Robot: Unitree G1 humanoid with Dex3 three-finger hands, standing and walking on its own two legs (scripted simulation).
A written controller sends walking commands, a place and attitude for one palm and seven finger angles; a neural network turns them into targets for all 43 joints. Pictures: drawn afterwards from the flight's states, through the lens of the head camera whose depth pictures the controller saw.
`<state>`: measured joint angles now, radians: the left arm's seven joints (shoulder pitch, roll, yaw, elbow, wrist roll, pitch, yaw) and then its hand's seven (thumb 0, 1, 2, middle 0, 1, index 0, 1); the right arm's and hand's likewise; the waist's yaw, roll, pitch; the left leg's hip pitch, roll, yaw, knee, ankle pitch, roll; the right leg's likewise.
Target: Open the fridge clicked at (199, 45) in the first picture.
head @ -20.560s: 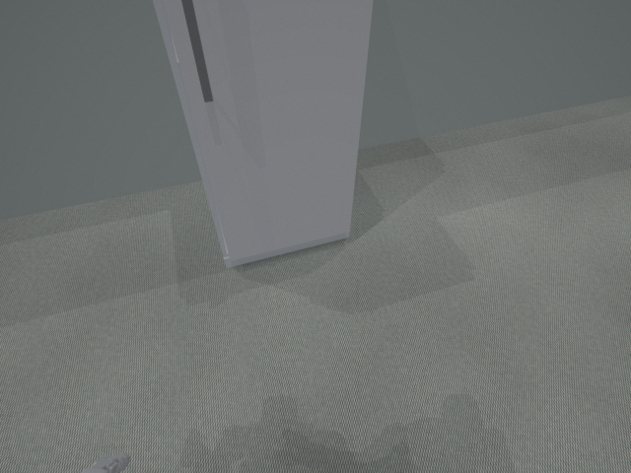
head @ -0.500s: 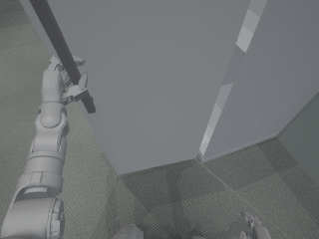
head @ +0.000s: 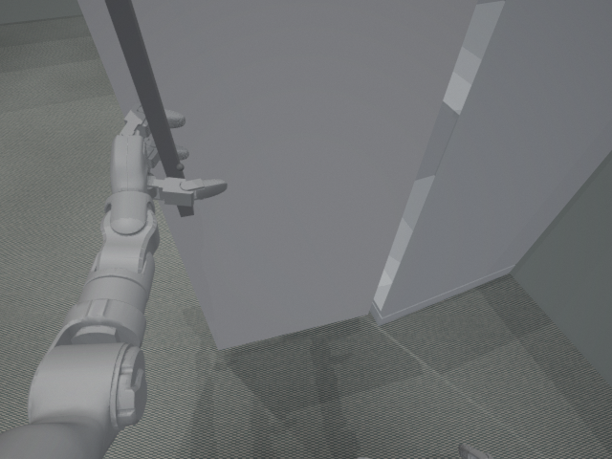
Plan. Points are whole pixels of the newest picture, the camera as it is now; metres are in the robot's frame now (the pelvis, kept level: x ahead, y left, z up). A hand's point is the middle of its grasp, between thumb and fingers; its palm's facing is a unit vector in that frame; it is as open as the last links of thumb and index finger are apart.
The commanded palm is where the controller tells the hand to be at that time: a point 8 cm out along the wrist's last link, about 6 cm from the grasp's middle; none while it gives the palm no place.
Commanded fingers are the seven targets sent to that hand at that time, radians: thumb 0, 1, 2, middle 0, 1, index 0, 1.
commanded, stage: loosen the grip on the handle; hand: left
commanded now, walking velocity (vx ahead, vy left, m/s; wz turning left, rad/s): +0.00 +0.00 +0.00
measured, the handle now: (145, 74) +0.50 +0.20 +0.24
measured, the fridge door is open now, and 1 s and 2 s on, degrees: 82 80 80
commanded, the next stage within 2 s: slip the hand off the handle in 0.24 s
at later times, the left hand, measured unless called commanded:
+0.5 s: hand (177, 163) +0.47 +0.18 +0.13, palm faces +0.22 -0.96 -0.18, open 14.6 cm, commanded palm +0.43 +0.24 +0.14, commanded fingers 0.00 -0.55 0.20 -0.25 -1.15 -0.25 -1.15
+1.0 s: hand (117, 175) +0.45 +0.26 +0.13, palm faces +0.21 -0.96 -0.16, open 14.7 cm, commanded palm +0.40 +0.29 +0.14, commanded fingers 0.00 -0.55 0.20 -0.25 -1.15 -0.25 -1.15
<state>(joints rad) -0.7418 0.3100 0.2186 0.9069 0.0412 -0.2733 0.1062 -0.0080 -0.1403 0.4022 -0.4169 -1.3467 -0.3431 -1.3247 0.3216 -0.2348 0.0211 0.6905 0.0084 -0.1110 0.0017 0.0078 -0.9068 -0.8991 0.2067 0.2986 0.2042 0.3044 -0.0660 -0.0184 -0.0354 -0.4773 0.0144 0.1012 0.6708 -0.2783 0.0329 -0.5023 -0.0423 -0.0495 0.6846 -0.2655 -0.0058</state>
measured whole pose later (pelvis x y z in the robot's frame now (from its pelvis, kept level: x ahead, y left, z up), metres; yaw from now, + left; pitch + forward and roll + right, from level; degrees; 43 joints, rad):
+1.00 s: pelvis +0.05 +0.00 +0.00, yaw +1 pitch +8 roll -1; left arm -0.55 0.43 0.34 0.76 -0.09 -0.28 -0.16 -0.02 -0.55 0.20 -0.26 -1.15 -0.25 -1.15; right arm 0.31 -0.27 0.00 0.65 0.04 -0.05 -0.05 0.01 -0.91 -0.90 0.21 0.30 0.20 0.30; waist -0.01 0.01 -0.06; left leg -0.48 0.03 0.07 0.69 -0.35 0.02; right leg -0.47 -0.02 -0.08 0.65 -0.31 -0.01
